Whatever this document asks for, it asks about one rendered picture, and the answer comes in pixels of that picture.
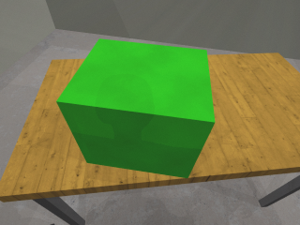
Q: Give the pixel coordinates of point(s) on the table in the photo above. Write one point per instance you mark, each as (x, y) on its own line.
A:
(256, 101)

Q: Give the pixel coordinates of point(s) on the carton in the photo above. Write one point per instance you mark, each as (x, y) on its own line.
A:
(141, 107)

